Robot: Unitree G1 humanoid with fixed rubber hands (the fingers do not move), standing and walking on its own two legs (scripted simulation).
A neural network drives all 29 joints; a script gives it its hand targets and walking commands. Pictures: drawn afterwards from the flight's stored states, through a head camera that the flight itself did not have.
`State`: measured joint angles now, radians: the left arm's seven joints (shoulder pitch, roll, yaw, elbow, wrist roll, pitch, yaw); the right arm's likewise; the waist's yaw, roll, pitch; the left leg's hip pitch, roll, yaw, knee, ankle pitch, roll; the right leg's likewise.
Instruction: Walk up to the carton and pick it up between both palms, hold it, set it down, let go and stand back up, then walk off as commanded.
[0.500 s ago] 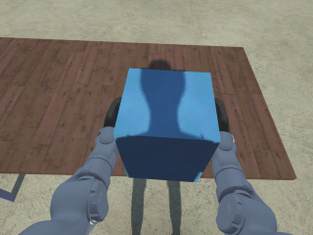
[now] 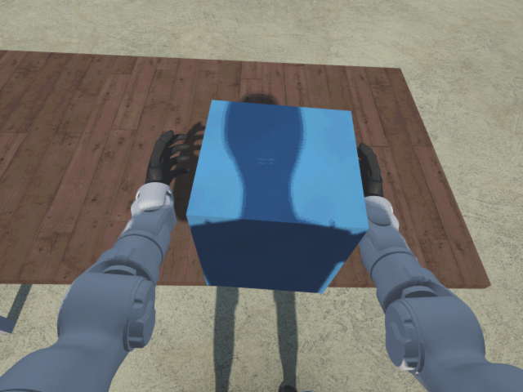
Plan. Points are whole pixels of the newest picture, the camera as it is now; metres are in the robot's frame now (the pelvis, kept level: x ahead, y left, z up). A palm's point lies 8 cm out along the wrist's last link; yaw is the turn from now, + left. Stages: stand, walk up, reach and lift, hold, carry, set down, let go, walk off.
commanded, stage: set down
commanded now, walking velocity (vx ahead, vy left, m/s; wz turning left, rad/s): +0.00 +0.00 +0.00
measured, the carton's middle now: (272, 205) +0.39 -0.02 +0.03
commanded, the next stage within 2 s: none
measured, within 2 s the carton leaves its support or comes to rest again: neither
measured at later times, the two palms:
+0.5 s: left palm (144, 230) +0.35 +0.18 +0.02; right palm (393, 237) +0.33 -0.21 +0.03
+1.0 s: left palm (120, 265) +0.30 +0.21 +0.02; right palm (387, 257) +0.29 -0.19 +0.03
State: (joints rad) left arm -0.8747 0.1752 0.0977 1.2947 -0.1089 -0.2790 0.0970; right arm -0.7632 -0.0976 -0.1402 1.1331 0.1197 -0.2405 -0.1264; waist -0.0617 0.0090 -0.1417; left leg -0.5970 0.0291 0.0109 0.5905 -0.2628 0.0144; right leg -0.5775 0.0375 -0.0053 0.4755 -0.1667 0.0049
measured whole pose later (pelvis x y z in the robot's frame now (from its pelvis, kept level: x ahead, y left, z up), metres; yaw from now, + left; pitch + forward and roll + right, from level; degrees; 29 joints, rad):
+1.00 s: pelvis -0.03 -0.02 +0.00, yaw +3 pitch +4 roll +0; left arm -0.38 0.29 -0.04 0.84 -0.28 -0.16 -0.01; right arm -0.31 -0.06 -0.06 0.71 0.14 -0.11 -0.14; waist -0.05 -0.05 -0.06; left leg -0.41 0.00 -0.03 0.55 -0.22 -0.01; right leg -0.41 0.02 -0.04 0.52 -0.18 -0.03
